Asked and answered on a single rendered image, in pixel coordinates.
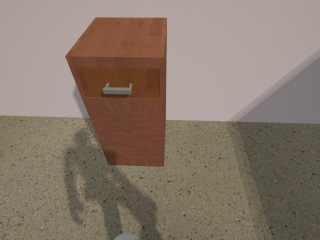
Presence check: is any cabinet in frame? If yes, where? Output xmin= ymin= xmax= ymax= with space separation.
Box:
xmin=65 ymin=17 xmax=167 ymax=167

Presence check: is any drawer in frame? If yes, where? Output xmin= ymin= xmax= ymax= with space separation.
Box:
xmin=75 ymin=67 xmax=160 ymax=99

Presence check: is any handle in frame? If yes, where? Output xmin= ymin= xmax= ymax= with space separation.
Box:
xmin=103 ymin=83 xmax=133 ymax=95

